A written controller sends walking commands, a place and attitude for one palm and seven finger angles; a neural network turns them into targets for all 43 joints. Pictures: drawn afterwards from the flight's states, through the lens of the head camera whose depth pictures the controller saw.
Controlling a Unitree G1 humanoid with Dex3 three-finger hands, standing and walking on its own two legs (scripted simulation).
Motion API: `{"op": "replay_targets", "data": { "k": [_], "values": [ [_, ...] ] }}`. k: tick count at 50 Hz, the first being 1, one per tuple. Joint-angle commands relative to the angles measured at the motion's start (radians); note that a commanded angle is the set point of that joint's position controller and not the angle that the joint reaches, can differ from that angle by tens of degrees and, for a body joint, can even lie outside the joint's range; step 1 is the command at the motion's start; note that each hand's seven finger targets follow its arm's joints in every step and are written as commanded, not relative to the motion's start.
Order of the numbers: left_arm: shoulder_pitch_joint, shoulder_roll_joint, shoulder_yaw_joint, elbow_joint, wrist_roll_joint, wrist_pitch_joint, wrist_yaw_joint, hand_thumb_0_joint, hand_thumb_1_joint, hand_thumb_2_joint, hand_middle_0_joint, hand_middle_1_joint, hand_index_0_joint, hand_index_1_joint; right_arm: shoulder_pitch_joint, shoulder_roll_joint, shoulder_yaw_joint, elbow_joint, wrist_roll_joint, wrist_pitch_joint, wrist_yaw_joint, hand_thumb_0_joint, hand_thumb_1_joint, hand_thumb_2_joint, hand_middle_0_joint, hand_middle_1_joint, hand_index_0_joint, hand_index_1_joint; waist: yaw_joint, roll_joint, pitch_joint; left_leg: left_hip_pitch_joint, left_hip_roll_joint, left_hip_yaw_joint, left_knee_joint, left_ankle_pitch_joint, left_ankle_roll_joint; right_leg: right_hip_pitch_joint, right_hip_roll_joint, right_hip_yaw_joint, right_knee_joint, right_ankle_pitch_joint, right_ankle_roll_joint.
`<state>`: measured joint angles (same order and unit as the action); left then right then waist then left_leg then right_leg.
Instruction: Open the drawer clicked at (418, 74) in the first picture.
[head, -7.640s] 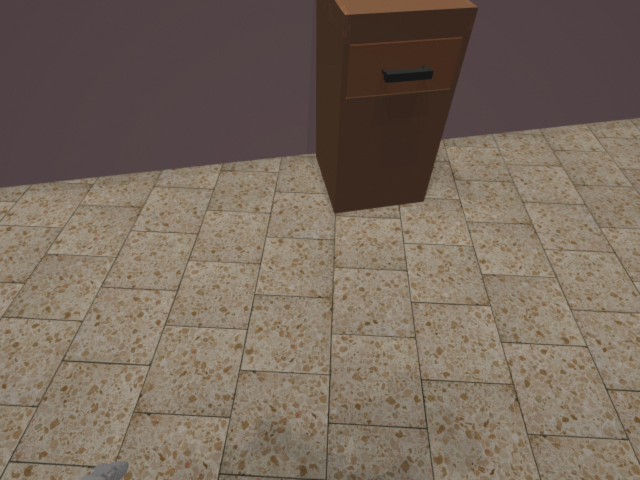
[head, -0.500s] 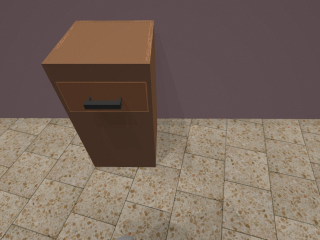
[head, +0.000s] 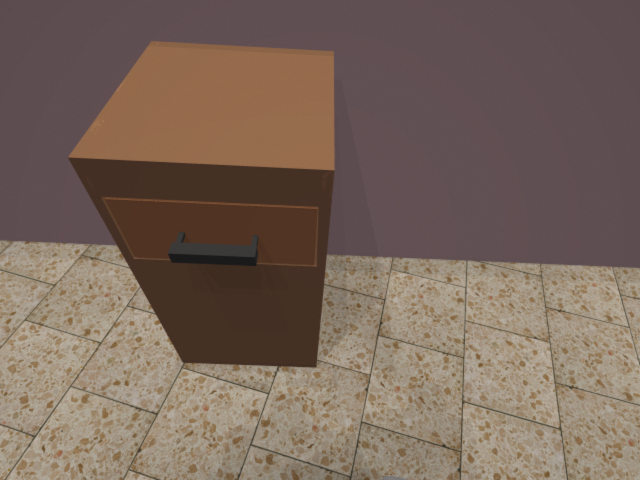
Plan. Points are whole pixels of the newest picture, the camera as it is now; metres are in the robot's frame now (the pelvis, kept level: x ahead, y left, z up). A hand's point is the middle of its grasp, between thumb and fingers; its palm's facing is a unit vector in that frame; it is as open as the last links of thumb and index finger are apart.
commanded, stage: come to a stop and stand still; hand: left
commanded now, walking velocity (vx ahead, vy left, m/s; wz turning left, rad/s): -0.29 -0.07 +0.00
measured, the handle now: (216, 245) +0.53 +0.24 -0.12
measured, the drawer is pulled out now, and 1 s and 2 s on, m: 0.00 0.00 0.00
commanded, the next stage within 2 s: look again from close up in 1.22 s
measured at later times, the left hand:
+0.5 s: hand out of the picture +0.08 +0.18 -0.17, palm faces +0.06 -0.97 -0.23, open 7.3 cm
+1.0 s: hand out of the picture -0.04 +0.16 -0.17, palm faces +0.02 -0.98 -0.19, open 7.4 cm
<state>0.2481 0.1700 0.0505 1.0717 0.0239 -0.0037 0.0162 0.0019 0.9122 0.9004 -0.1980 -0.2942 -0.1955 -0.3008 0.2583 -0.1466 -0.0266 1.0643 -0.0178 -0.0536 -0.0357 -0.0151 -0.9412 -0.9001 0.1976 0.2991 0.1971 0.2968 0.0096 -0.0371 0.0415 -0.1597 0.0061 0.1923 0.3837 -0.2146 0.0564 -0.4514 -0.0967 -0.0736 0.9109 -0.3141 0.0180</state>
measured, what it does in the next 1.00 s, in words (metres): steps on the spot: right foot, then left foot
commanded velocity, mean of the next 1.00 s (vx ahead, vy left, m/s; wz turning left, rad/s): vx -0.06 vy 0.03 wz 0.00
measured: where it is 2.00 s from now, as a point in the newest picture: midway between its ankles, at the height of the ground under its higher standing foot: outside the picture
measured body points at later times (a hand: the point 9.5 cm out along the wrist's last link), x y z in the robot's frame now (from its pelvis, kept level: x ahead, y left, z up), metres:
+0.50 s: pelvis +0.00 -0.01 -0.01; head +0.04 -0.01 +0.44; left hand +0.08 +0.23 -0.16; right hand +0.06 -0.25 -0.16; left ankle -0.03 +0.12 -0.73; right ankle +0.07 -0.13 -0.74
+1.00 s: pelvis -0.02 -0.01 +0.00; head -0.01 -0.02 +0.45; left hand -0.04 +0.21 -0.16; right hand -0.02 -0.23 -0.17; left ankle -0.03 +0.13 -0.74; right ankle -0.04 -0.11 -0.74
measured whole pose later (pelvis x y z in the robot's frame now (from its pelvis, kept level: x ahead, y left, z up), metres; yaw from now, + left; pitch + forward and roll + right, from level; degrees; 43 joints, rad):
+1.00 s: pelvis -0.02 -0.01 +0.00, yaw -1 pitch -1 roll +1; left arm 0.30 0.12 0.00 1.15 0.01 0.01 0.03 0.00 0.91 0.90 -0.20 -0.29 -0.20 -0.30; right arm 0.26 -0.16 0.00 1.13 0.00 0.01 -0.03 0.00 -0.92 -0.90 0.20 0.30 0.20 0.30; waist 0.00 0.02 0.03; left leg -0.15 0.03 0.06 0.39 -0.22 -0.02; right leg -0.16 0.00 -0.03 0.44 -0.26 -0.02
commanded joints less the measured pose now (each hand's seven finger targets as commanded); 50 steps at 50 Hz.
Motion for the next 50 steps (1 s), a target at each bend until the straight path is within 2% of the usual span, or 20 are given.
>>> {"op": "replay_targets", "data": {
  "k": [1, 5, 7, 8, 9, 10, 13, 15, 20, 24, 25, 26, 27, 28, 32, 35, 37, 39, 41, 50],
  "values": [
    [0.071, 0.015, -0.015, -0.014, -0.008, 0.013, 0.012, 0.0, 0.9, 0.9, -0.2, -0.3, -0.2, -0.3, 0.031, -0.115, -0.015, -0.009, 0.0, 0.01, -0.009, 0.0, -0.9, -0.9, 0.2, 0.3, 0.2, 0.3, 0.003, 0.151, -0.027, 0.023, 0.278, -0.151, -0.058, 0.683, 0.085, 0.122, 0.012, 0.007, -0.205, 0.028, 0.011],
    [0.059, 0.078, 0.001, -0.041, -0.003, 0.02, 0.016, 0.0, 0.9, 0.9, -0.2, -0.3, -0.2, -0.3, 0.039, -0.126, -0.036, 0.007, 0.003, 0.043, -0.01, 0.0, -0.9, -0.9, 0.2, 0.3, 0.2, 0.3, 0.012, 0.156, 0.012, 0.01, 0.249, -0.156, 0.034, 0.599, 0.038, 0.184, 0.018, -0.001, -0.375, 0.164, -0.007],
    [0.075, 0.141, 0.014, -0.049, 0.003, 0.012, 0.021, 0.0, 0.9, 0.9, -0.2, -0.3, -0.2, -0.3, 0.063, -0.105, -0.047, -0.005, 0.008, 0.055, -0.006, 0.0, -0.9, -0.9, 0.2, 0.3, 0.2, 0.3, 0.004, 0.036, -0.034, -0.067, 0.152, -0.104, 0.151, 0.334, -0.029, 0.283, -0.08, 0.106, -0.389, 0.661, -0.046],
    [0.064, 0.169, 0.02, -0.055, 0.002, 0.009, 0.024, 0.0, 0.9, 0.9, -0.2, -0.3, -0.2, -0.3, 0.095, -0.083, -0.048, -0.005, 0.011, 0.065, 0.0, 0.0, -0.9, -0.9, 0.2, 0.3, 0.2, 0.3, -0.011, -0.039, -0.052, -0.119, 0.084, -0.077, 0.248, 0.139, -0.056, 0.31, -0.178, 0.183, -0.385, 0.871, -0.107],
    [0.085, 0.197, 0.031, -0.053, -0.002, 0.003, 0.027, 0.0, 0.9, 0.9, -0.2, -0.3, -0.2, -0.3, 0.101, -0.055, -0.046, -0.009, 0.015, 0.077, 0.002, 0.0, -0.9, -0.9, 0.2, 0.3, 0.2, 0.3, 0.005, -0.186, -0.114, -0.161, 0.017, -0.062, 0.406, -0.238, -0.08, 0.361, -0.269, 0.262, -0.449, 1.04, -0.198],
    [0.087, 0.197, 0.032, -0.057, -0.004, 0.004, 0.031, 0.0, 0.9, 0.9, -0.2, -0.3, -0.2, -0.3, 0.056, -0.066, -0.048, -0.026, 0.017, 0.087, -0.001, 0.0, -0.9, -0.9, 0.2, 0.3, 0.2, 0.3, 0.034, -0.201, -0.13, -0.196, 0.006, -0.132, 0.574, -0.416, -0.075, 0.348, -0.316, 0.295, -0.489, 1.075, -0.258],
    [-0.028, 0.166, 0.037, -0.106, 0.001, 0.015, 0.042, 0.0, 0.9, 0.9, -0.2, -0.3, -0.2, -0.3, 0.031, -0.065, -0.053, -0.038, 0.017, 0.097, 0.002, 0.0, -0.9, -0.9, 0.2, 0.3, 0.2, 0.3, 0.004, -0.068, -0.116, -0.259, 0.014, -0.231, 0.751, -0.339, -0.079, 0.313, -0.262, 0.219, -0.501, 0.852, -0.248],
    [-0.057, 0.166, 0.038, -0.127, 0.005, 0.015, 0.041, 0.0, 0.9, 0.9, -0.2, -0.3, -0.2, -0.3, 0.028, -0.066, -0.05, -0.044, 0.013, 0.102, 0.009, 0.0, -0.9, -0.9, 0.2, 0.3, 0.2, 0.3, 0.001, -0.096, -0.122, -0.245, 0.011, -0.216, 0.689, -0.304, -0.092, 0.298, -0.231, 0.186, -0.518, 0.757, -0.219],
    [-0.045, 0.19, 0.047, -0.124, 0.013, 0.017, 0.031, 0.0, 0.9, 0.9, -0.2, -0.3, -0.2, -0.3, 0.014, -0.063, -0.041, -0.066, 0.009, 0.091, 0.019, 0.0, -0.9, -0.9, 0.2, 0.3, 0.2, 0.3, 0.02, -0.127, -0.121, -0.175, 0.004, -0.17, 0.418, -0.272, -0.095, 0.302, -0.2, 0.206, -0.561, 0.485, -0.205],
    [-0.074, 0.178, 0.041, -0.116, 0.0, 0.028, 0.022, 0.0, 0.9, 0.9, -0.2, -0.3, -0.2, -0.3, 0.113, -0.072, -0.029, -0.041, 0.008, 0.072, 0.016, 0.0, -0.9, -0.9, 0.2, 0.3, 0.2, 0.3, -0.032, -0.12, -0.112, 0.039, 0.004, -0.134, 0.042, -0.035, -0.08, 0.175, -0.135, 0.168, -0.516, 0.191, -0.118],
    [-0.075, 0.145, 0.031, -0.122, -0.008, 0.033, 0.019, 0.0, 0.9, 0.9, -0.2, -0.3, -0.2, -0.3, 0.118, -0.103, -0.029, -0.039, 0.004, 0.065, 0.017, 0.0, -0.9, -0.9, 0.2, 0.3, 0.2, 0.3, -0.032, -0.008, -0.084, 0.06, 0.056, -0.201, -0.031, -0.033, -0.063, 0.102, -0.071, 0.13, -0.459, 0.048, -0.077],
    [-0.067, 0.094, 0.02, -0.134, -0.014, 0.039, 0.012, 0.0, 0.9, 0.9, -0.2, -0.3, -0.2, -0.3, 0.087, -0.16, -0.036, -0.063, -0.006, 0.059, 0.017, 0.0, -0.9, -0.9, 0.2, 0.3, 0.2, 0.3, -0.018, 0.206, -0.039, -0.031, 0.205, -0.388, -0.132, -0.054, -0.008, 0.058, 0.019, 0.055, -0.365, -0.045, -0.028],
    [-0.073, 0.076, 0.016, -0.141, -0.012, 0.037, 0.008, 0.0, 0.9, 0.9, -0.2, -0.3, -0.2, -0.3, 0.018, -0.199, -0.035, -0.097, -0.01, 0.063, 0.015, 0.0, -0.9, -0.9, 0.2, 0.3, 0.2, 0.3, -0.003, 0.258, 0.01, -0.19, 0.296, -0.467, -0.198, -0.117, 0.046, 0.099, 0.053, 0.014, -0.275, -0.077, -0.011],
    [-0.083, 0.084, 0.017, -0.122, -0.003, 0.051, 0.012, 0.0, 0.9, 0.9, -0.2, -0.3, -0.2, -0.3, -0.05, -0.181, -0.033, -0.103, -0.01, 0.058, 0.009, 0.0, -0.9, -0.9, 0.2, 0.3, 0.2, 0.3, 0.003, 0.351, 0.055, -0.277, 0.291, -0.469, -0.269, -0.189, 0.061, 0.124, 0.052, 0.056, -0.169, -0.124, -0.011],
    [0.004, 0.074, 0.002, -0.059, -0.004, 0.039, 0.003, 0.0, 0.9, 0.9, -0.2, -0.3, -0.2, -0.3, -0.08, -0.155, -0.014, -0.086, -0.004, 0.053, -0.004, 0.0, -0.9, -0.9, 0.2, 0.3, 0.2, 0.3, 0.029, 0.213, 0.031, -0.114, 0.206, -0.32, -0.174, 0.044, 0.073, 0.09, 0.052, 0.072, -0.098, -0.088, -0.01],
    [0.004, 0.055, -0.018, -0.046, -0.011, 0.022, 0.005, 0.0, 0.9, 0.9, -0.2, -0.3, -0.2, -0.3, -0.008, -0.153, -0.016, -0.043, 0.001, 0.047, -0.005, 0.0, -0.9, -0.9, 0.2, 0.3, 0.2, 0.3, 0.002, 0.168, -0.019, 0.032, 0.21, -0.301, -0.099, 0.275, 0.079, 0.131, 0.047, 0.045, -0.31, -0.07, 0.003],
    [0.068, 0.068, -0.025, -0.006, -0.012, 0.005, 0.01, 0.0, 0.9, 0.9, -0.2, -0.3, -0.2, -0.3, 0.017, -0.144, -0.014, -0.02, 0.01, 0.041, -0.005, 0.0, -0.9, -0.9, 0.2, 0.3, 0.2, 0.3, 0.013, 0.106, -0.063, 0.062, 0.16, -0.266, 0.0, 0.352, 0.03, 0.248, 0.037, 0.062, -0.542, 0.16, 0.001],
    [0.066, 0.114, -0.028, 0.011, -0.015, -0.008, 0.018, 0.0, 0.9, 0.9, -0.2, -0.3, -0.2, -0.3, 0.034, -0.106, -0.007, -0.015, 0.022, 0.035, 0.001, 0.0, -0.9, -0.9, 0.2, 0.3, 0.2, 0.3, -0.021, 0.036, -0.067, 0.023, 0.097, -0.223, 0.011, 0.215, -0.031, 0.3, -0.058, 0.154, -0.55, 0.383, -0.039],
    [0.054, 0.111, -0.027, 0.026, -0.017, -0.016, 0.018, 0.0, 0.9, 0.9, -0.2, -0.3, -0.2, -0.3, 0.033, -0.104, -0.003, 0.003, 0.014, 0.047, 0.0, 0.0, -0.9, -0.9, 0.2, 0.3, 0.2, 0.3, -0.028, -0.109, -0.07, 0.05, 0.084, -0.2, 0.016, 0.145, -0.052, 0.268, -0.052, 0.169, -0.546, 0.396, -0.06],
    [0.079, 0.071, -0.035, 0.042, -0.02, -0.006, 0.021, 0.0, 0.9, 0.9, -0.2, -0.3, -0.2, -0.3, 0.061, -0.08, 0.015, 0.057, 0.009, 0.05, 0.002, 0.0, -0.9, -0.9, 0.2, 0.3, 0.2, 0.3, -0.015, 0.024, 0.052, 0.007, 0.087, -0.204, -0.049, 0.033, -0.05, 0.195, -0.008, 0.162, -0.617, 0.085, -0.05]
  ]
}}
